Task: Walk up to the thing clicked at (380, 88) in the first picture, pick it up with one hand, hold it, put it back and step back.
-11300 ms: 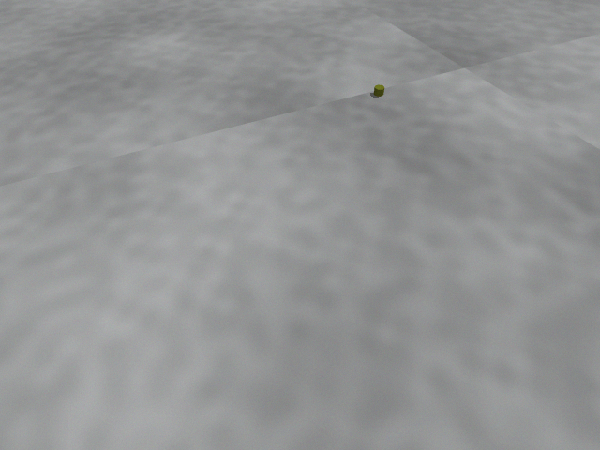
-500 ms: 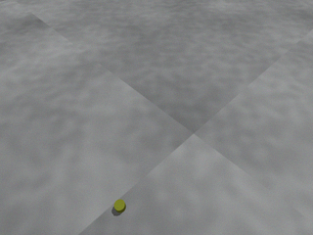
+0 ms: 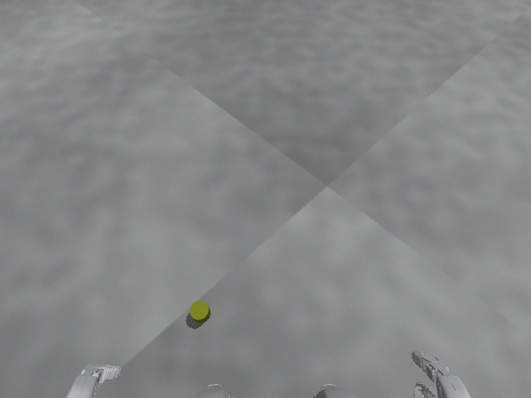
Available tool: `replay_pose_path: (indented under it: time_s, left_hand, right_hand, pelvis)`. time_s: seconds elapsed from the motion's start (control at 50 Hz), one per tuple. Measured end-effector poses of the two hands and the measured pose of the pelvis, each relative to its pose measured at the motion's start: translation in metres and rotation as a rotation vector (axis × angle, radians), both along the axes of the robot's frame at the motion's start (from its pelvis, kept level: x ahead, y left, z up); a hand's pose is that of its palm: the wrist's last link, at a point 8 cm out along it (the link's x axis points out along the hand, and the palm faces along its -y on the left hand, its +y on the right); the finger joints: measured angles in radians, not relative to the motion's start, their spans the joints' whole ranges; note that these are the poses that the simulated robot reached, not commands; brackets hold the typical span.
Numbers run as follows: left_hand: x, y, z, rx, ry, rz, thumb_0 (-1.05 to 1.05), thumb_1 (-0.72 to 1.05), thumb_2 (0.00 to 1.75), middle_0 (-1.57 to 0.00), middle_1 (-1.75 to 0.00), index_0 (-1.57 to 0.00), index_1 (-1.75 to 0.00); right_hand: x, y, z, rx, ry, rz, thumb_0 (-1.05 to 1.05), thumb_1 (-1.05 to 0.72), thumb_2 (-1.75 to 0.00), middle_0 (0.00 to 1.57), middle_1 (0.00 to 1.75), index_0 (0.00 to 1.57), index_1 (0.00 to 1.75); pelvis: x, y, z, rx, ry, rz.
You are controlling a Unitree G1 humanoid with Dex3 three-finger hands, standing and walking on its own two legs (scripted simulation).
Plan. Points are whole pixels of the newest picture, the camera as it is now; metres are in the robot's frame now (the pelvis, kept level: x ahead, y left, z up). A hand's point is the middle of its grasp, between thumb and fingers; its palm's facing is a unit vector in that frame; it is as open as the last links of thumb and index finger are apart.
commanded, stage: rise first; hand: left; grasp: from above
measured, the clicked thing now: (200, 311) +0.45 +0.23 -0.71
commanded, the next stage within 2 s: none
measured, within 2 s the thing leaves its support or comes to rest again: neither
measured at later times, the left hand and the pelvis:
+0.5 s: hand out of the picture +0.14 +0.26 -0.22, palm faces -0.27 -0.81 -0.53, open 14.0 cm; pelvis -0.01 +0.00 -0.08, yaw +0 degrees
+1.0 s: hand (152, 355) +0.27 +0.29 -0.43, palm faces -0.48 -0.32 -0.82, open 13.9 cm; pelvis -0.08 +0.00 -0.29, yaw -3 degrees
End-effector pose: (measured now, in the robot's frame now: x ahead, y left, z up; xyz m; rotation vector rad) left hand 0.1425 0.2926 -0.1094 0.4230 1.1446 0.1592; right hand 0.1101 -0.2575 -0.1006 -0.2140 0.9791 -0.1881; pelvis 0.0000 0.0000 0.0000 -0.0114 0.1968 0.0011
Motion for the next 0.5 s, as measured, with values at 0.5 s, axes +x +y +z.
replay_pose_path:
  time_s: [0.5]
  left_hand:
    - [-0.002,0.007,-0.065,0.141,-0.004,-0.204,0.00,-0.50,0.96,-0.12,-1.01,-0.11,-1.02]
  right_hand:
    - [0.053,0.019,-0.055,-0.032,-0.199,0.112,0.01,-0.88,-0.89,0.21,0.30,0.20,0.30]
  pelvis:
    - [-0.011,0.005,-0.077,-0.026,0.177,0.005]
